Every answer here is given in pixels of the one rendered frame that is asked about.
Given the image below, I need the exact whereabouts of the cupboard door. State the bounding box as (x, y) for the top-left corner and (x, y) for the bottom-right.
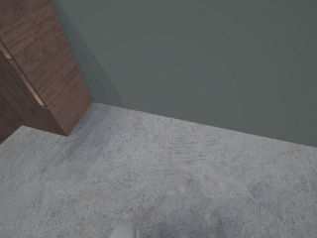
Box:
(0, 50), (42, 145)

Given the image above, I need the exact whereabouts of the robot left thigh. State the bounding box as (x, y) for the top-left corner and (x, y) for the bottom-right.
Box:
(109, 223), (140, 238)

